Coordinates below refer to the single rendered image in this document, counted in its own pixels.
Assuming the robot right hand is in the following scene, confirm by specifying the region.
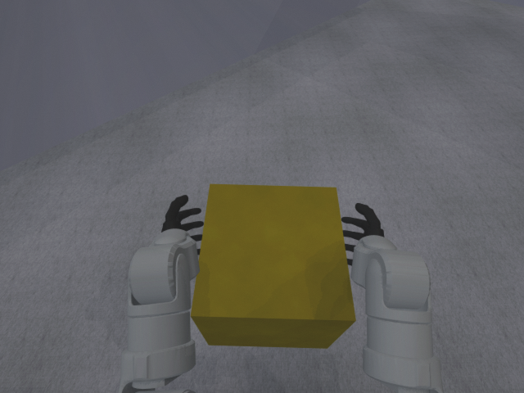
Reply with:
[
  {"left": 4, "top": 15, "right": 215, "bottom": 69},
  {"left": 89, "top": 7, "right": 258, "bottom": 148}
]
[{"left": 341, "top": 203, "right": 384, "bottom": 266}]

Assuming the robot right forearm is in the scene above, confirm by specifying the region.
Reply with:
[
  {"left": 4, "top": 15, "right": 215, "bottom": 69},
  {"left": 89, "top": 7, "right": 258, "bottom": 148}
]
[{"left": 350, "top": 235, "right": 444, "bottom": 393}]

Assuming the robot left hand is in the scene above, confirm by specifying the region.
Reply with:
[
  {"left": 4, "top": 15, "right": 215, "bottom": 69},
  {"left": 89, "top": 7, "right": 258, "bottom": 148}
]
[{"left": 161, "top": 195, "right": 204, "bottom": 255}]

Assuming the robot left forearm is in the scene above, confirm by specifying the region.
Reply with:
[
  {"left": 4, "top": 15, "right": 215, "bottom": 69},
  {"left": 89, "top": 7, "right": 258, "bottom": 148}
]
[{"left": 118, "top": 228, "right": 200, "bottom": 393}]

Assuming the carton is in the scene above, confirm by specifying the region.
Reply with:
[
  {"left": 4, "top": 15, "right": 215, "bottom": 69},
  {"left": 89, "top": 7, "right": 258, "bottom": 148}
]
[{"left": 191, "top": 184, "right": 356, "bottom": 349}]

